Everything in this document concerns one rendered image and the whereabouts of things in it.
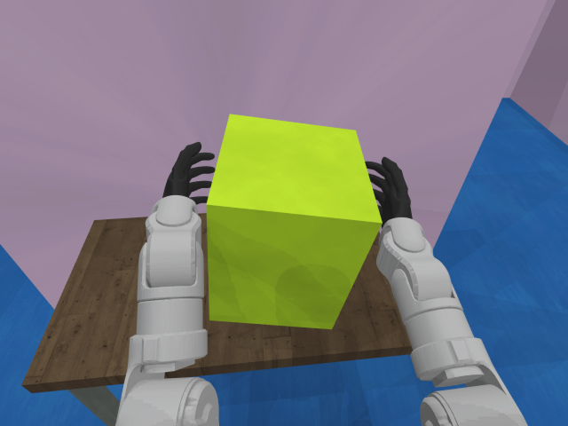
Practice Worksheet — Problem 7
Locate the robot right forearm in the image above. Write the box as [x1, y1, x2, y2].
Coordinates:
[376, 217, 528, 426]

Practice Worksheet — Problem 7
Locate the robot left hand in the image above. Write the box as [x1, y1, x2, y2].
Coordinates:
[162, 142, 215, 205]

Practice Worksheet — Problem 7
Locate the robot right hand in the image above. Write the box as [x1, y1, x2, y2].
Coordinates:
[365, 157, 413, 228]

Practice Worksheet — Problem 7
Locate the table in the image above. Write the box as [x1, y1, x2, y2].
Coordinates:
[21, 213, 413, 426]

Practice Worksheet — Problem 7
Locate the carton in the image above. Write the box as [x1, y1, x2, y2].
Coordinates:
[206, 114, 383, 329]

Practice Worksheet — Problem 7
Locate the right robot upper arm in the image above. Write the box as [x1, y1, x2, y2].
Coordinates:
[420, 384, 525, 426]

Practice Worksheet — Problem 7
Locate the robot left forearm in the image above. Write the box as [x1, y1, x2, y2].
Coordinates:
[115, 195, 208, 426]

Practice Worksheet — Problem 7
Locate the left robot upper arm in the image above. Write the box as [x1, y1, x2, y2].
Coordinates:
[117, 377, 219, 426]

